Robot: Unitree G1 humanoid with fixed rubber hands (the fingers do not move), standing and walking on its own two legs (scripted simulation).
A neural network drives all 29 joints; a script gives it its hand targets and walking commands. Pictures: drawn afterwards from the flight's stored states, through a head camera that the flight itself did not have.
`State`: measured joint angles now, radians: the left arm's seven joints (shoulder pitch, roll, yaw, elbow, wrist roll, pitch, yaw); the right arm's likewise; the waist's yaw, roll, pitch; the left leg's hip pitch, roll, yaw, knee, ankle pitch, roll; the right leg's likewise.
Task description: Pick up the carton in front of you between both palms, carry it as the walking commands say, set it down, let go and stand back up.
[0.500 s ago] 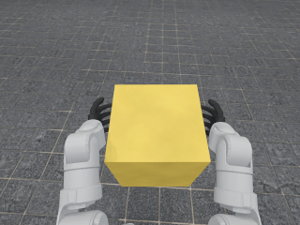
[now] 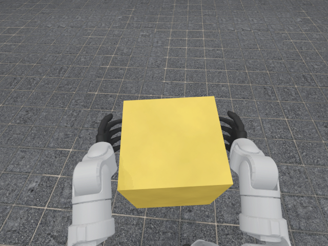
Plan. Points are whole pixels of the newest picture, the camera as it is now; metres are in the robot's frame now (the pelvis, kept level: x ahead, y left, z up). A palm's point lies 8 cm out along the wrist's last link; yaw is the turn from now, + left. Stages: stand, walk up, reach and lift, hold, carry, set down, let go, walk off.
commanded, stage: carry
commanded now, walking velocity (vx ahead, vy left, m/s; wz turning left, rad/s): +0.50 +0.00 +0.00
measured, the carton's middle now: (171, 158) +0.32 +0.01 +0.01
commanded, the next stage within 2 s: none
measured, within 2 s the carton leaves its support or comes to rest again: neither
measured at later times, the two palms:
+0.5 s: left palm (114, 78) +0.56 +0.18 +0.08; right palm (212, 77) +0.55 -0.12 +0.09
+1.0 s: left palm (133, 22) +0.88 +0.15 +0.11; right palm (208, 22) +0.87 -0.15 +0.11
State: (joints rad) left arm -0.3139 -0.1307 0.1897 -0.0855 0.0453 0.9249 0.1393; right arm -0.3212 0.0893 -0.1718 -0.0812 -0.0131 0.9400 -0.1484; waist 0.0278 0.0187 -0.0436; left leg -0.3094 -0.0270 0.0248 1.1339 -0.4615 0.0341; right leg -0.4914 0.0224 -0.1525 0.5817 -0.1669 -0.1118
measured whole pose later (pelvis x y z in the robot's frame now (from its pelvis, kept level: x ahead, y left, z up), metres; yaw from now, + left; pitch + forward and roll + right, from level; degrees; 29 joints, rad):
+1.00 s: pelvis +0.65 +0.01 +0.00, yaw -1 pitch +2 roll +0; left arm 0.04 -0.13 0.05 -0.58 0.04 1.21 0.13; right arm 0.04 0.13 -0.03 -0.57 -0.04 1.21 -0.13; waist -0.01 0.01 -0.13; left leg 0.16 0.05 0.18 0.26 -0.44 -0.04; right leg -0.52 -0.07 -0.20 0.48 -0.04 -0.02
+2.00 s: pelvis +1.28 +0.00 +0.01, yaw -2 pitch +2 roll +0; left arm 0.04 -0.13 0.03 -0.62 0.05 1.19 0.12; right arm 0.06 0.13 -0.02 -0.62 -0.04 1.17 -0.12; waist 0.01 -0.01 -0.07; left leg -0.02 0.04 0.20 0.37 -0.38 -0.01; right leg -0.45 -0.05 -0.20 0.44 0.07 0.02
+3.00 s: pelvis +1.36 +0.01 +0.01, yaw +0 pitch +2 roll +0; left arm -0.05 -0.13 0.07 -0.23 0.15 1.03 0.05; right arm -0.04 0.13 -0.06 -0.23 -0.14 1.04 -0.07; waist 0.00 0.01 -0.10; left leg -0.13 0.05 0.15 0.49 -0.38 0.00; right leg -0.34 -0.07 -0.21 0.51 -0.20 -0.03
